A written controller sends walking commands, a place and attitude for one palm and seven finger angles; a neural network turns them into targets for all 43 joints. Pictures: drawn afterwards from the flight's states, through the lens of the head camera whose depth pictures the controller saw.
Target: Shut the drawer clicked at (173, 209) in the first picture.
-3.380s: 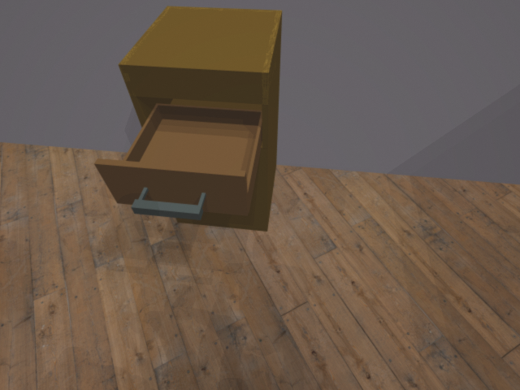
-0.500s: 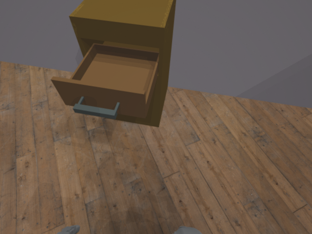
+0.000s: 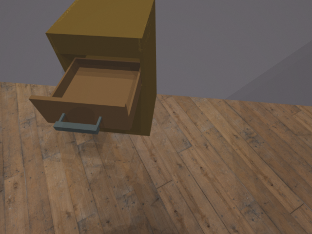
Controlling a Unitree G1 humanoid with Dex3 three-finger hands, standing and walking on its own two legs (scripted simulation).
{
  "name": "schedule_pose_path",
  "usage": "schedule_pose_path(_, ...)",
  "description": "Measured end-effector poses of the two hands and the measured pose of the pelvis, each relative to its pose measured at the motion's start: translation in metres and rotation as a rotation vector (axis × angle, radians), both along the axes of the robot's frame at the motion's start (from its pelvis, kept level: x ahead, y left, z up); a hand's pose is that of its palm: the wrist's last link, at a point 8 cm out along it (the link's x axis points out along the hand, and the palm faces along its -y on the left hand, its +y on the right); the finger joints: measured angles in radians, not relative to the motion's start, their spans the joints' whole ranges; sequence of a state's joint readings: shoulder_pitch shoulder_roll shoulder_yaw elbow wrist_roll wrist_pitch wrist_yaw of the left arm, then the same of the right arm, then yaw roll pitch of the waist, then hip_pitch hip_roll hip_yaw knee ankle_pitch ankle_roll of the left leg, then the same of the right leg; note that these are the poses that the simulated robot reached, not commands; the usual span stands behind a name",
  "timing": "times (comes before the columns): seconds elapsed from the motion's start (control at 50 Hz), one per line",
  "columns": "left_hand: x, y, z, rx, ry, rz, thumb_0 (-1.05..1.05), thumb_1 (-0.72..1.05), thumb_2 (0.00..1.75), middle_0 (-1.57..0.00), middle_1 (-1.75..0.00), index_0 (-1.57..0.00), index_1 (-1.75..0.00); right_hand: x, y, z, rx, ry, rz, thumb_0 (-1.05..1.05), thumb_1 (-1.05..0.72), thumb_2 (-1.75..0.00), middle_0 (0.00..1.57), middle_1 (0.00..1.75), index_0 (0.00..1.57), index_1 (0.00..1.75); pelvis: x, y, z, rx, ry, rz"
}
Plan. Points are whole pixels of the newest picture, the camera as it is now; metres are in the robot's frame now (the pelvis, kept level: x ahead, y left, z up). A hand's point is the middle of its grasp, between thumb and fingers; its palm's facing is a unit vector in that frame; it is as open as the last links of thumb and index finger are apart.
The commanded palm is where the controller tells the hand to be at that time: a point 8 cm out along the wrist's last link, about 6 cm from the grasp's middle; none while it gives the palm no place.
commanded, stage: take the last steps up to it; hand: left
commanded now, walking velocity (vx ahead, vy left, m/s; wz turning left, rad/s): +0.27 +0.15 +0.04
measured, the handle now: (79, 122) +0.52 +0.35 -0.16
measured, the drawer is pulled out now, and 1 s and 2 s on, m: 0.30 0.30 0.30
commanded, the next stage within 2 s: come to a stop and stand still in 0.40 s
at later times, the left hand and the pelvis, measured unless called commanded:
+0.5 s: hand out of the picture +0.12 +0.22 -0.17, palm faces +0.11 -0.97 -0.22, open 7.4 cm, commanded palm none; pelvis +0.14 +0.04 -0.01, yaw +1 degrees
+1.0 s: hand (92, 170) +0.32 +0.24 -0.15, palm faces +0.05 -0.95 -0.30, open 7.4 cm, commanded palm none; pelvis +0.21 +0.03 +0.00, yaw +2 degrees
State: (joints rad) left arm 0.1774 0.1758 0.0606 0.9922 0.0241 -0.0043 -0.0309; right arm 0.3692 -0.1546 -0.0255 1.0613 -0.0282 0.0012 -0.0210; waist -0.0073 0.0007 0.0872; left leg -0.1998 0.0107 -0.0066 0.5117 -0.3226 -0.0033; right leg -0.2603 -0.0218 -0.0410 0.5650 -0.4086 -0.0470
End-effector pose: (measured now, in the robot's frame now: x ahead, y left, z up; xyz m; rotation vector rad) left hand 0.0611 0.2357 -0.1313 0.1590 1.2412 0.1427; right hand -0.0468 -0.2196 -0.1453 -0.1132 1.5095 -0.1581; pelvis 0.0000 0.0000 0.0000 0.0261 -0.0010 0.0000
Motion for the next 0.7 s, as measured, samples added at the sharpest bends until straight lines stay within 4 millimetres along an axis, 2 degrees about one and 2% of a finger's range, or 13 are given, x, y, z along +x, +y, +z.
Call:
schedule_pose_path(0.06, 0.006, -0.007, 0.003, 0.014, -0.018, 0.028, 0.00, 0.91, 0.90, -0.20, -0.30, -0.20, -0.30, 0.003, -0.005, -0.005, 0.022, 0.059, 0.003, 0.01, -0.90, -0.90, 0.21, 0.30, 0.20, 0.30, 0.012, -0.004, -0.001, -0.008, -0.017, 0.021)
schedule_pose_path(0.14, -0.003, -0.006, 0.012, 0.035, 0.043, 0.074, 0.00, 0.92, 0.90, -0.20, -0.30, -0.20, -0.30, 0.043, -0.011, 0.003, 0.021, 0.024, 0.006, 0.01, -0.91, -0.90, 0.20, 0.30, 0.19, 0.30, 0.034, -0.005, 0.010, 0.002, -0.013, 0.038)
schedule_pose_path(0.2, -0.012, -0.004, 0.015, 0.029, 0.110, 0.098, 0.00, 0.92, 0.90, -0.20, -0.30, -0.20, -0.30, 0.089, -0.010, 0.009, 0.021, -0.045, 0.024, 0.01, -0.91, -0.90, 0.20, 0.30, 0.19, 0.30, 0.051, -0.002, 0.015, 0.016, -0.002, 0.040)
schedule_pose_path(0.28, -0.024, 0.003, 0.012, 0.012, 0.200, 0.140, 0.00, 0.92, 0.90, -0.20, -0.30, -0.20, -0.30, 0.162, -0.002, 0.011, 0.016, -0.150, 0.078, 0.01, -0.91, -0.90, 0.20, 0.30, 0.19, 0.30, 0.077, 0.009, 0.015, 0.019, 0.004, 0.040)
schedule_pose_path(0.34, -0.028, 0.011, 0.004, -0.004, 0.265, 0.173, 0.00, 0.91, 0.90, -0.20, -0.30, -0.20, -0.30, 0.219, 0.010, 0.009, 0.000, -0.240, 0.127, 0.01, -0.91, -0.90, 0.20, 0.30, 0.19, 0.30, 0.099, 0.022, 0.007, 0.012, -0.001, 0.038)
schedule_pose_path(0.38, -0.024, 0.019, -0.008, -0.012, 0.303, 0.176, 0.00, 0.91, 0.90, -0.20, -0.30, -0.20, -0.30, 0.251, 0.017, 0.002, -0.025, -0.314, 0.146, 0.01, -0.91, -0.90, 0.20, 0.30, 0.19, 0.30, 0.114, 0.033, -0.006, -0.014, 0.000, 0.024)
schedule_pose_path(0.44, 0.001, 0.029, -0.015, 0.000, 0.310, 0.153, 0.01, 0.91, 0.90, -0.20, -0.30, -0.20, -0.30, 0.274, 0.026, 0.000, -0.032, -0.353, 0.148, 0.01, -0.91, -0.90, 0.20, 0.30, 0.19, 0.30, 0.127, 0.036, -0.010, 0.015, -0.010, 0.009)
schedule_pose_path(0.52, 0.067, 0.032, -0.009, 0.017, 0.186, 0.127, 0.01, 0.91, 0.90, -0.20, -0.30, -0.20, -0.30, 0.277, 0.034, -0.007, 0.004, -0.299, 0.146, 0.00, -0.91, -0.90, 0.20, 0.30, 0.19, 0.30, 0.146, 0.034, -0.006, 0.020, -0.013, 0.016)
schedule_pose_path(0.6, 0.125, 0.029, -0.008, 0.039, 0.049, 0.093, 0.00, 0.91, 0.90, -0.19, -0.30, -0.20, -0.30, 0.280, 0.027, -0.020, 0.020, -0.213, 0.118, 0.00, -0.92, -0.90, 0.20, 0.30, 0.20, 0.30, 0.171, 0.030, -0.012, 0.029, -0.020, 0.039)
schedule_pose_path(0.7, 0.172, 0.036, 0.002, 0.053, 0.034, 0.062, 0.01, 0.93, 0.90, -0.20, -0.30, -0.20, -0.30, 0.291, 0.025, -0.007, -0.003, -0.157, 0.070, 0.01, -0.92, -0.90, 0.20, 0.30, 0.20, 0.30, 0.196, 0.035, 0.001, 0.021, -0.013, 0.032)
